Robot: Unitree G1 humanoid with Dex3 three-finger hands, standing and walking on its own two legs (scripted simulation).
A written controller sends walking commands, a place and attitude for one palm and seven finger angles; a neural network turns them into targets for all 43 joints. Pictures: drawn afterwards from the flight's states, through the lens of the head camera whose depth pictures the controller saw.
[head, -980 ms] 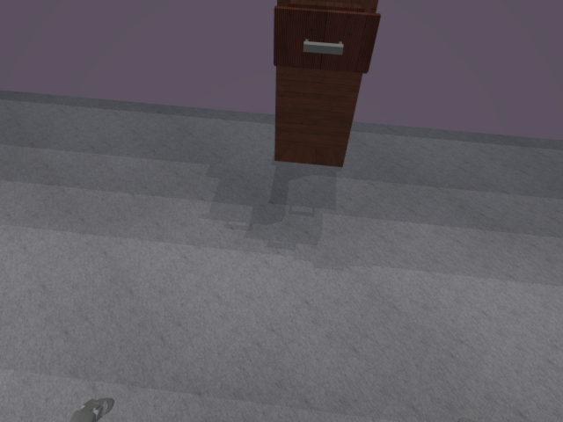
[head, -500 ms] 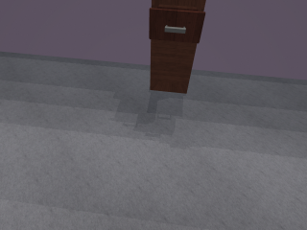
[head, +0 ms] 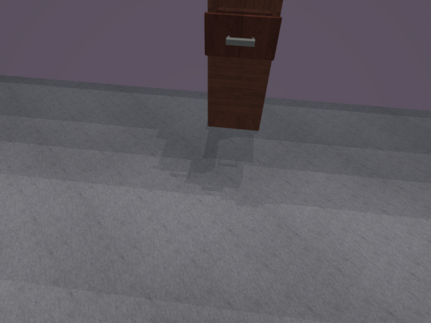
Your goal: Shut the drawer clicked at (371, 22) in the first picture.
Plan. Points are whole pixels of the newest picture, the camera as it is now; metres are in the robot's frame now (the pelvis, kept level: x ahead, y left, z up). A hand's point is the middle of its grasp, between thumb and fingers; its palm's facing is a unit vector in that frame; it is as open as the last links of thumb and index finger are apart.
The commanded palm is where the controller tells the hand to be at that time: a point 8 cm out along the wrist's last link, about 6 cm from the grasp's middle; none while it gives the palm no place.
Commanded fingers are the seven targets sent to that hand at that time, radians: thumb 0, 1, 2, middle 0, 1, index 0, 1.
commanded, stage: look at it before walking up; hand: left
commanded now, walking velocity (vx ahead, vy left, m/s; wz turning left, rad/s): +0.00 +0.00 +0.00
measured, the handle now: (240, 40) +1.23 -0.04 +0.00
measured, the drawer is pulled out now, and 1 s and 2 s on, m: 0.29 0.29 0.29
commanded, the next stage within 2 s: walk to a spot facing it in 0.56 s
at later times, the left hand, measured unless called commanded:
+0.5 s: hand out of the picture +0.08 +0.25 -0.16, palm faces -0.03 -0.94 -0.33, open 7.4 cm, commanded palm none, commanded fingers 0.00 0.90 0.90 -0.20 -0.30 -0.20 -0.30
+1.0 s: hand out of the picture +0.10 +0.17 -0.18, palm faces -0.12 -0.96 -0.25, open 7.4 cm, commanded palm none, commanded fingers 0.00 0.90 0.90 -0.20 -0.30 -0.20 -0.30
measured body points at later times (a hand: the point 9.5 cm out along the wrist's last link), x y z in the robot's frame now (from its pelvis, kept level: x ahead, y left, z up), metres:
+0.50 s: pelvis +0.01 +0.00 +0.00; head +0.02 +0.00 +0.45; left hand +0.08 +0.30 -0.13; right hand +0.09 -0.30 -0.13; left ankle +0.01 +0.12 -0.74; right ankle +0.01 -0.12 -0.74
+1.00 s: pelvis +0.06 -0.04 -0.02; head +0.07 -0.06 +0.43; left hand +0.11 +0.22 -0.16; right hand +0.05 -0.29 -0.18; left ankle +0.01 +0.12 -0.74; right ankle +0.06 -0.12 -0.75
